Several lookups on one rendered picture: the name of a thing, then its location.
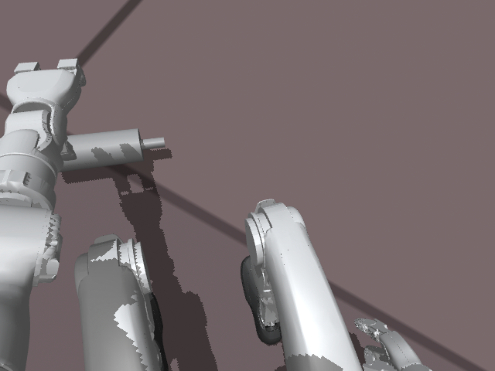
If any left robot arm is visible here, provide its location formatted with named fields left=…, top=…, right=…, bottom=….
left=0, top=97, right=67, bottom=371

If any right robot hand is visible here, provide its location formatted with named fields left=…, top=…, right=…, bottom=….
left=354, top=318, right=422, bottom=371

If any right robot foot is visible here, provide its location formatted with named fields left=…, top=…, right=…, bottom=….
left=241, top=256, right=282, bottom=345

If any left robot foot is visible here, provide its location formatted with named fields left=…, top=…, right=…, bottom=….
left=148, top=293, right=169, bottom=371

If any left robot hand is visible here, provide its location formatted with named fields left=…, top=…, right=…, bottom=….
left=6, top=59, right=86, bottom=161

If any bottle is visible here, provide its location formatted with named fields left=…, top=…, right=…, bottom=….
left=60, top=128, right=165, bottom=172

